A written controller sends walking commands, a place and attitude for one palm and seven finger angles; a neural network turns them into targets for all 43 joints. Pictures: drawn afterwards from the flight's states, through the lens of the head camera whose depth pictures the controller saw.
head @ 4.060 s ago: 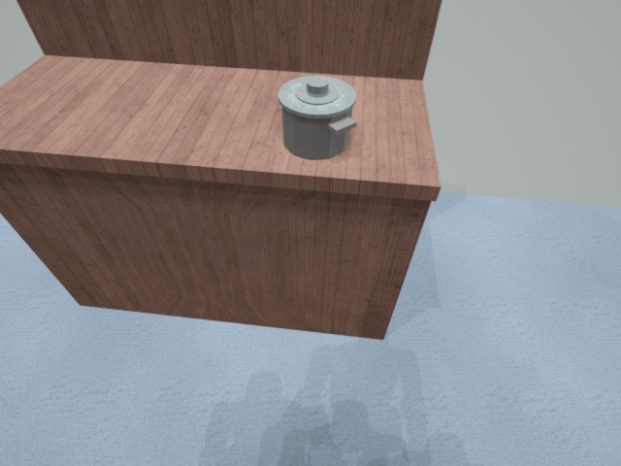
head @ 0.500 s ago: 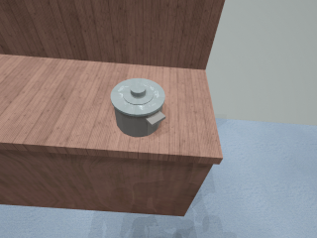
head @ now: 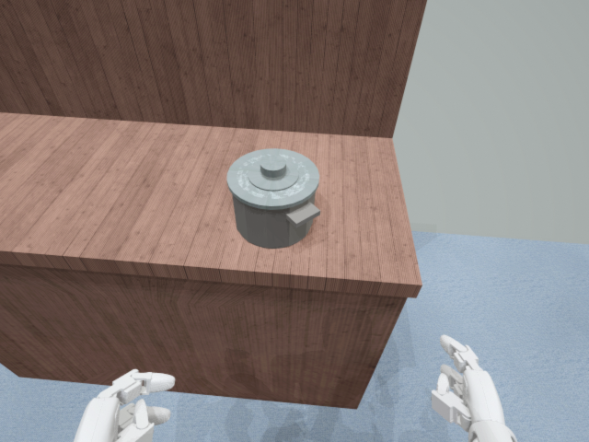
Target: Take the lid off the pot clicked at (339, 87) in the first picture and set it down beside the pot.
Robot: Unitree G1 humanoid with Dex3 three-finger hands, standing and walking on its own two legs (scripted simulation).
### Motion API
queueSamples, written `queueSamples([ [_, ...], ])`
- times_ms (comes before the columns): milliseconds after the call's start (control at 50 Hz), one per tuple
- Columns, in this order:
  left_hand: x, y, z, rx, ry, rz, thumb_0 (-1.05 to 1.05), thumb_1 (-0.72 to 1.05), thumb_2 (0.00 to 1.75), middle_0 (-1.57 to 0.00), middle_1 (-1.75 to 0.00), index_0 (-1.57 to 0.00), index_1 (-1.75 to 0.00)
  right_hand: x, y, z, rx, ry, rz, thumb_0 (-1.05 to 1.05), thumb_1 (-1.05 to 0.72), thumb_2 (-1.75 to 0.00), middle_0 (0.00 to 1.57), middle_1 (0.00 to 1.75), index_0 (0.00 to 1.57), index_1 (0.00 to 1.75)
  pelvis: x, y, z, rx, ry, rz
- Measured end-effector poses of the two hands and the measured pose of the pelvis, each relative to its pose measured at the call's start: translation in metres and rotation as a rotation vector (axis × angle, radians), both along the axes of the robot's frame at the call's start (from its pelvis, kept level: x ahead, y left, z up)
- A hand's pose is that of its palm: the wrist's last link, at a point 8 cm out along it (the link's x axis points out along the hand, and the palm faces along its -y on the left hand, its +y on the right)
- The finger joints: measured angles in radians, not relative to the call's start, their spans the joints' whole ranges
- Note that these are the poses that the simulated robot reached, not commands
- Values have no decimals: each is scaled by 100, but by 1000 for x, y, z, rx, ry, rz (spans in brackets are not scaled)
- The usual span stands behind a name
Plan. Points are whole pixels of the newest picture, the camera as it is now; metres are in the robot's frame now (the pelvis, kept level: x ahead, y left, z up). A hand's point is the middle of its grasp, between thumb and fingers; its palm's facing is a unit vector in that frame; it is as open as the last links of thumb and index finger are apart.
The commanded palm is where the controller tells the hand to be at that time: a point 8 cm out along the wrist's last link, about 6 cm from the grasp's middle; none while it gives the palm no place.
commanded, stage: lift the closed hand beside the body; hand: left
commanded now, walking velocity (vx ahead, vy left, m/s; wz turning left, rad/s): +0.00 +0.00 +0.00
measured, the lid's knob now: (273, 166) +0.52 +0.08 +0.11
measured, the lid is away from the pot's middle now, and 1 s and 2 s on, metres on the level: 0.00 0.00 0.00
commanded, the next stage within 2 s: raise the hand higher, near the body in 0.22 s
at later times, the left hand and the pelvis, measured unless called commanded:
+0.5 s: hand (97, 416) +0.14 +0.24 +0.03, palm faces +0.25 -0.88 -0.40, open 3.1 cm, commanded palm +0.10 +0.27 +0.07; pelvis +0.01 +0.00 +0.00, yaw +0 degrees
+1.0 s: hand (102, 359) +0.18 +0.23 +0.10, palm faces +0.29 -0.86 -0.41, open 3.1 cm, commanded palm +0.13 +0.26 +0.13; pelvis +0.02 +0.00 +0.00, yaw +0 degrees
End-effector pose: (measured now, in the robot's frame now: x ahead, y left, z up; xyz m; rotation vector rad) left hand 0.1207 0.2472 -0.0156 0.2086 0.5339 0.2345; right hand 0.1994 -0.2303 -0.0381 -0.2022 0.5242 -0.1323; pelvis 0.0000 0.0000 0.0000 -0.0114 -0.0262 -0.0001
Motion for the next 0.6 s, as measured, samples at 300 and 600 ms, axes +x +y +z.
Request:
queueSamples([
  [300,-21,24,45,108,-101,71,1,90,90,-122,-142,-122,-142,-23,23,-27,20,120,48,1,-91,-90,20,30,21,30,1,0,2,-3,-35,11],
  [600,-2,30,87,203,-217,15,1,90,90,-129,-150,-129,-150,-26,14,-35,27,132,8,1,-91,-90,20,30,21,30,10,4,2,5,-32,-6],
])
